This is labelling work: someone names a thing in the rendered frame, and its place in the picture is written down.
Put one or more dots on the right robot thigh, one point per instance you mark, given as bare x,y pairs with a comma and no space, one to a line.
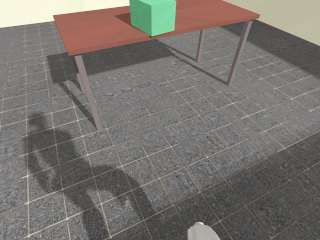
201,232

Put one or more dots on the carton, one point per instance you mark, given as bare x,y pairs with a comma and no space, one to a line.
154,17

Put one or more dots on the table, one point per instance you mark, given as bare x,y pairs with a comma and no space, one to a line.
93,30

